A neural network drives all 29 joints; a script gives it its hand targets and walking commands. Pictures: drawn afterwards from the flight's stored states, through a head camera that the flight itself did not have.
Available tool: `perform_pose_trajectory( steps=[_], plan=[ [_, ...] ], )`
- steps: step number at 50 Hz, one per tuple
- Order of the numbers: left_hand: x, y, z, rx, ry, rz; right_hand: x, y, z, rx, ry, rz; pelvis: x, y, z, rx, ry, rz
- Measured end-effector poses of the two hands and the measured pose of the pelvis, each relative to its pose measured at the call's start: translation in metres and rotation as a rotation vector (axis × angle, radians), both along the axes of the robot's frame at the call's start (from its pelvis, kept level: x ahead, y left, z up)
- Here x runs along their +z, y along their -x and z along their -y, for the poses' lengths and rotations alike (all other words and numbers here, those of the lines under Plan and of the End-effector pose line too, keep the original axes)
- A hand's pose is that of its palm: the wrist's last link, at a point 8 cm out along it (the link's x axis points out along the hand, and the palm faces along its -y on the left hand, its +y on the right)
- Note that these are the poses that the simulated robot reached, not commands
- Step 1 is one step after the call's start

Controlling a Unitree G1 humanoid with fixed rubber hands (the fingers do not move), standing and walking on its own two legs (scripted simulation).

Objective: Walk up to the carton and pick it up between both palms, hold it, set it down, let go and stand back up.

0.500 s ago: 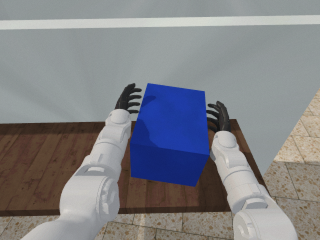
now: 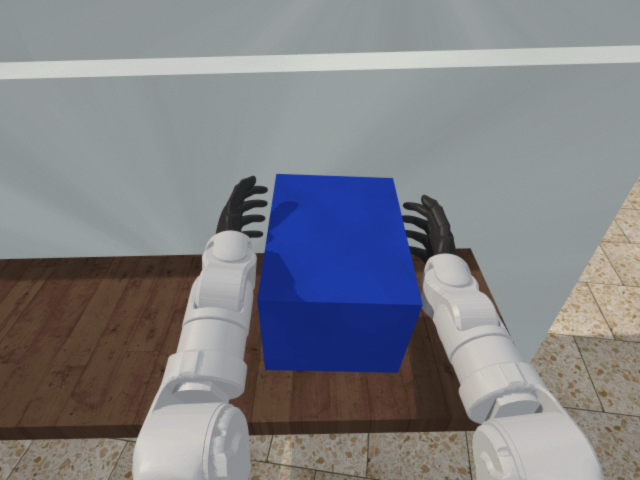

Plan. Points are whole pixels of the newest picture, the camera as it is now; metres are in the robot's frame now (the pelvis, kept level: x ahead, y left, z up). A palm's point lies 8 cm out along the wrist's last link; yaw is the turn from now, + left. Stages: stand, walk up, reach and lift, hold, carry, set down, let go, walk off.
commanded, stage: reach and lift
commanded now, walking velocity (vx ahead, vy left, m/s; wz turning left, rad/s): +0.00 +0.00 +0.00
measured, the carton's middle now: (333, 267) +0.40 +0.00 +0.10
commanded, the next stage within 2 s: hold in 0.68 s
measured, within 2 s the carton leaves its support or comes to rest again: neither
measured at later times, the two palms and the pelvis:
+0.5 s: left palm (231, 226) +0.39 +0.13 +0.18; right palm (436, 247) +0.38 -0.13 +0.14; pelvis +0.01 +0.00 +0.00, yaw +0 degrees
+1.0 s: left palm (226, 219) +0.38 +0.13 +0.20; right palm (439, 240) +0.37 -0.13 +0.16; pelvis +0.00 +0.00 +0.00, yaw +0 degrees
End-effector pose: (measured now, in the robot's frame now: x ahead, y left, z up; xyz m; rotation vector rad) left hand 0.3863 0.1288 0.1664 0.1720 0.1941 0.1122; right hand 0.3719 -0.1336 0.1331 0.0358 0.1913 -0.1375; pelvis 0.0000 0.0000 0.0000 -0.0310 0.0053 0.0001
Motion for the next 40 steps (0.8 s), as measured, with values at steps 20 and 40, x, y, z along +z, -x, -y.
perform_pose_trajectory(
  steps=[20,40],
  plan=[
    [0.015,-0.005,0.002,0.016,0.003,0.018,0.009,-0.008,0.002,0.011,-0.021,0.021,0.001,-0.006,0.003,0.001,-0.004,0.004],
    [0.025,0.006,-0.005,0.032,0.014,0.023,0.021,-0.003,-0.005,0.023,-0.026,0.03,0.001,-0.003,0.002,0.002,-0.003,0.034]
  ],
)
